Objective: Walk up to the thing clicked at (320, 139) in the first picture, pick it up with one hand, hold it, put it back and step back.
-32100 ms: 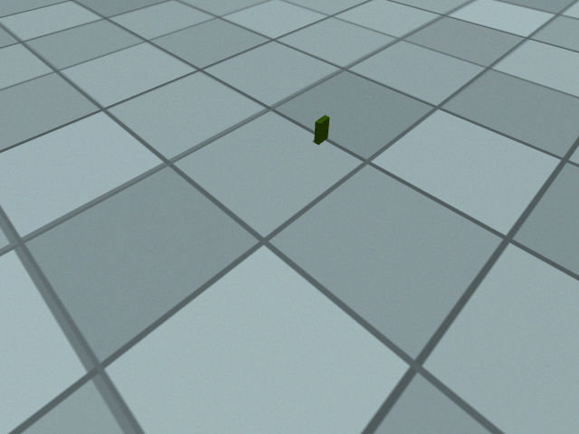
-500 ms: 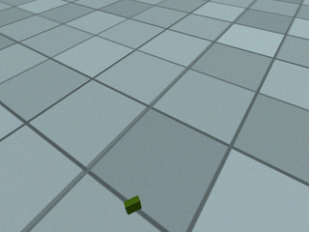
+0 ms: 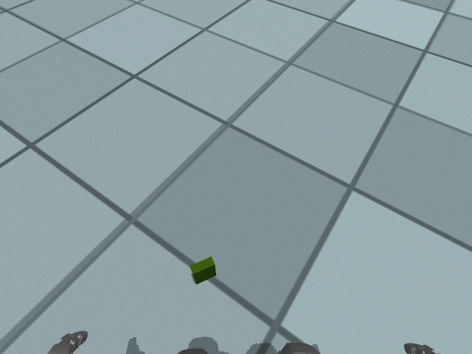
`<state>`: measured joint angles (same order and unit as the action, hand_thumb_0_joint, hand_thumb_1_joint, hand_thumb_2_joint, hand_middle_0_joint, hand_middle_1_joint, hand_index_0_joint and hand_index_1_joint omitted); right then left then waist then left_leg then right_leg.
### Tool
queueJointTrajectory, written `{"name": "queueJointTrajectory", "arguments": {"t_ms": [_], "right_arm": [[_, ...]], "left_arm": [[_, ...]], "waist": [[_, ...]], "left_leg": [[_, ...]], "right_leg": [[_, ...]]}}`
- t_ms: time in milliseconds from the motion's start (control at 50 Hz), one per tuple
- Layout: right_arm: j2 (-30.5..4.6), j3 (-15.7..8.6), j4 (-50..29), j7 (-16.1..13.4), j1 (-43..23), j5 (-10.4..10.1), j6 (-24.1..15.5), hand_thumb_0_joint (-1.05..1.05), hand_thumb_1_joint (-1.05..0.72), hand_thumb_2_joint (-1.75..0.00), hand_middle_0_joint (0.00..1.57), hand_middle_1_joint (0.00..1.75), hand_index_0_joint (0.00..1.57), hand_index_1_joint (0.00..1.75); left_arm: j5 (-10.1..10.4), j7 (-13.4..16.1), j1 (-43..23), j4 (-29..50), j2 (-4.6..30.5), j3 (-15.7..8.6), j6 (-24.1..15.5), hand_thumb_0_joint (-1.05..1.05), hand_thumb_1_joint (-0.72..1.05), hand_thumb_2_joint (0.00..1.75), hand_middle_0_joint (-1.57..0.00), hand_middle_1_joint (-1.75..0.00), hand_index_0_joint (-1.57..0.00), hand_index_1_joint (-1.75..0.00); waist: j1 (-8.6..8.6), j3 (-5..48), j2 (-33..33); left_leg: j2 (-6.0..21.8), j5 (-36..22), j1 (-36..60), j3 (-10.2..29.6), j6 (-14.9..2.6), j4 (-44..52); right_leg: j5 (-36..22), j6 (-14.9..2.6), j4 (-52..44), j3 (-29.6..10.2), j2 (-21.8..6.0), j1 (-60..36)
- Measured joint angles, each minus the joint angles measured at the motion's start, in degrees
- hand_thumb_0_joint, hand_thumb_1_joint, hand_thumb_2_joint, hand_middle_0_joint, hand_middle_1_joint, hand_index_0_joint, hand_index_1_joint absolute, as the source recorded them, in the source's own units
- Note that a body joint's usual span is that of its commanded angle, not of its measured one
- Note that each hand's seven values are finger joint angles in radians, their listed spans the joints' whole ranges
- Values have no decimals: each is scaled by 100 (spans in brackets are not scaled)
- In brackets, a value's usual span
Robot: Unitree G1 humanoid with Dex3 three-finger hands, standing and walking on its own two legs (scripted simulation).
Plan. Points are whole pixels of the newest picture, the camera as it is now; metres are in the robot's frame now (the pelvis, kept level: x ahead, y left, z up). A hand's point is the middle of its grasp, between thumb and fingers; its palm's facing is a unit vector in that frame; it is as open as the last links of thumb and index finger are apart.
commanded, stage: step back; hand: left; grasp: from the side
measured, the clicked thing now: (203, 270) +0.46 +0.11 -0.69
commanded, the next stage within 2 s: none
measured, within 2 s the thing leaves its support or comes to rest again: neither
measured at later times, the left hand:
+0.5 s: hand out of the picture +0.01 +0.27 -0.15, palm faces -0.09 -0.92 -0.39, open 7.4 cm
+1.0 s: hand out of the picture -0.12 +0.30 -0.15, palm faces -0.04 -0.93 -0.37, open 7.4 cm
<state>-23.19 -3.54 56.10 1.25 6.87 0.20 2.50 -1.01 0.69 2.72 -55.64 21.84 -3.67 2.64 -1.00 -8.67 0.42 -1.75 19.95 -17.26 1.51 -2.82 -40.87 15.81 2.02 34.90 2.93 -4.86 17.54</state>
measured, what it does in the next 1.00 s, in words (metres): walks backwards: right foot, then left foot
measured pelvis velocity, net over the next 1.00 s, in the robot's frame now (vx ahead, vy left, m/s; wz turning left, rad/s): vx -0.24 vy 0.04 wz -0.06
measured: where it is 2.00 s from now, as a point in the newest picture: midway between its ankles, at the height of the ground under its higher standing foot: outside the picture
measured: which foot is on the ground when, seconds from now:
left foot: down 0.00-0.46, up 0.48-0.74, down 0.76-1.00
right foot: down 0.00-0.02, up 0.04-0.40, down 0.42-0.78, up 0.80-1.00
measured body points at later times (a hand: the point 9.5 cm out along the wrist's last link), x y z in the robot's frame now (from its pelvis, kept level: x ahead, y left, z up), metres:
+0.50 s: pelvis -0.10 +0.01 +0.00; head -0.05 +0.00 +0.44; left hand +0.02 +0.32 -0.12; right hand -0.02 -0.30 -0.13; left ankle -0.03 +0.11 -0.71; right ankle -0.11 -0.10 -0.73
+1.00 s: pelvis -0.24 +0.04 +0.01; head -0.18 +0.06 +0.45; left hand -0.12 +0.35 -0.12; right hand -0.14 -0.28 -0.09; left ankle -0.18 +0.15 -0.72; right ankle -0.29 -0.11 -0.64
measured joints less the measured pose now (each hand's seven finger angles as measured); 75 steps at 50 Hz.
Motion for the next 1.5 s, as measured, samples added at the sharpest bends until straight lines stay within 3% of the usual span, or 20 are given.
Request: {"name": "queueJointTrajectory", "arguments": {"t_ms": [40, 100, 180, 300, 420, 460, 520, 600, 700, 780, 840, 940, 1060, 1140, 1180, 1240, 1320, 1420, 1460, 1500], "right_arm": [[21, -41, -38, -22, 101, 95, -46, 0, -91, -90, 21, 30, 20, 30], [162, 17, -78, -26, 164, 146, -68, 0, -91, -90, 21, 30, 20, 30], [283, 55, -216, -137, 203, 167, -61, 0, -91, -90, 21, 30, 20, 30], [350, 63, -582, -225, 149, 134, -148, 0, -91, -90, 21, 30, 20, 30], [274, 125, -719, -183, 33, 106, -87, 0, -91, -90, 21, 30, 20, 30], [181, 108, -650, -170, -38, 65, -37, 0, -91, -90, 21, 30, 20, 30], [184, 80, -529, -174, -17, 29, 48, 0, -91, -90, 21, 30, 20, 30], [71, 92, -541, -187, 152, -26, -12, 0, -91, -90, 21, 30, 20, 30], [-34, 100, -564, -223, 329, 2, -56, 0, -91, -90, 21, 30, 20, 30], [78, 48, -510, -213, 277, 125, -121, 0, -91, -90, 21, 30, 20, 30], [172, 104, -569, -109, 239, 173, -144, 0, -91, -90, 21, 30, 20, 30], [291, 166, -689, -161, 221, 177, -187, 0, -91, -90, 21, 30, 20, 30], [248, 136, -977, -206, 23, 178, -215, 0, -90, -90, 21, 30, 20, 30], [97, 119, -1086, -194, -97, 164, -144, 0, -90, -90, 21, 30, 20, 30], [-58, 60, -1025, -204, -146, 113, -67, 0, -90, -90, 21, 30, 20, 30], [-35, 5, -829, -279, 2, 46, 52, 0, -91, -90, 21, 30, 20, 30], [-71, 28, -741, -272, 336, 5, -10, 0, -91, -90, 21, 30, 20, 30], [-5, 73, -641, -250, 616, 64, -46, 0, -91, -90, 21, 30, 20, 30], [42, 71, -605, -237, 674, 99, -93, 0, -91, -90, 21, 30, 20, 30], [201, 83, -515, -219, 595, 154, -103, 0, -91, -90, 21, 30, 20, 30]], "left_arm": [[46, 12, -145, 148, 73, -11, 54, 0, 90, 90, -20, -30, -20, -30], [77, 101, -287, 296, 130, -40, 111, 0, 90, 90, -20, -30, -20, -30], [109, 116, -160, 401, 103, 1, 98, 0, 91, 90, -20, -30, -20, -30], [64, 59, 210, 476, 12, 2, 101, 0, 90, 90, -20, -30, -20, -30], [21, -20, 424, 507, -37, -45, 22, 0, 90, 90, -20, -30, -20, -30], [-24, -37, 472, 477, -149, -52, -24, 0, 90, 90, -20, -30, -20, -30], [-58, -94, 640, 578, -162, -21, -26, 0, 90, 90, -20, -30, -20, -30], [-57, -33, 685, 696, -204, -27, -4, 0, 90, 90, -20, -30, -20, -30], [-81, 16, 540, 1024, -134, -26, -16, 0, 90, 90, -20, -30, -20, -30], [-1, -12, 384, 1187, 49, -26, 56, 0, 90, 90, -20, -30, -20, -30], [9, 22, 389, 1019, 56, -58, 165, 0, 90, 90, -20, -30, -20, -30], [60, -3, 567, 962, 120, -130, 158, 0, 90, 90, -20, -30, -20, -30], [28, -37, 816, 907, 164, -175, 159, 0, 90, 90, -20, -30, -20, -30], [20, -94, 891, 807, 131, -159, 84, 0, 90, 90, -20, -30, -20, -30], [-49, -109, 863, 698, -48, -144, 37, 0, 91, 90, -20, -30, -20, -30], [-86, -165, 1015, 747, -121, -57, 58, 0, 90, 90, -20, -30, -20, -30], [-126, -100, 999, 787, -187, -40, 93, 1, 90, 90, -20, -30, -20, -30], [-137, -2, 706, 1086, -72, -51, 55, 1, 90, 90, -20, -30, -20, -30], [-81, 0, 545, 1211, 9, -41, 74, 0, 90, 90, -20, -30, -20, -30], [-20, 8, 365, 1230, 106, -65, 126, 0, 90, 90, -20, -30, -20, -30]], "waist": [[1, -71, 98], [-46, -260, 196], [-52, -277, 221], [-69, -306, 125], [-1, -242, -2], [-25, -258, -286], [79, -129, -190], [179, -12, -124], [172, -17, -90], [185, -199, 235], [107, -196, 203], [118, -66, 192], [163, -106, 166], [186, -102, 48], [114, -174, -342], [229, -18, -225], [229, 97, -140], [139, 34, -89], [86, -27, -30], [156, -197, 281]], "left_leg": [[-48, 124, 37, -21, 70, 189], [-63, -22, -63, -12, -6, 205], [-36, -340, -54, -114, -69, 574], [22, -517, -135, -327, -116, 627], [102, -543, -480, -510, -43, 248], [260, -563, -576, -374, 30, 96], [-186, 565, -875, 81, 194, -1020], [-560, 778, -940, 515, 290, -2255], [-219, 886, -237, 377, 354, -1016], [-177, -20, 334, 1, 211, 444], [-42, -103, 184, 21, 119, 370], [184, -528, 10, 21, 140, 710], [372, -818, -373, -143, 190, 641], [500, -928, -778, -217, 330, 331], [634, -873, -959, 68, 324, 98], [6, 525, -1289, 456, 310, -1154], [-461, 663, -1275, 541, 309, -2322], [-191, 783, -322, 231, 318, -898], [-76, 181, 167, 55, 271, 239], [-229, -134, 195, -107, 190, 384]], "right_leg": [[419, -98, 518, -194, 20, 320], [1541, -296, 1819, -964, 677, 720], [1486, -299, 2933, -1126, 1059, 942], [1455, -112, 2344, -984, 926, 455], [788, -253, 521, -633, 632, -253], [505, -270, 283, -479, 782, -345], [423, -347, 311, -527, 645, -226], [85, -310, 1, -570, 474, -126], [-140, -212, 8, -412, 366, 172], [-94, -139, 519, -479, 169, 530], [1160, -241, 1637, -895, 687, 822], [1295, -222, 3350, -1165, 1153, 999], [1372, -20, 2473, -1050, 863, 336], [859, -139, 581, -683, 562, -371], [706, -165, 311, -455, 754, -471], [586, -250, 458, -544, 572, -237], [242, -247, 210, -546, 359, -92], [-5, -205, 262, -316, 279, 244], [16, -172, 526, -209, 218, 461], [204, -198, 825, -431, 130, 635]]}}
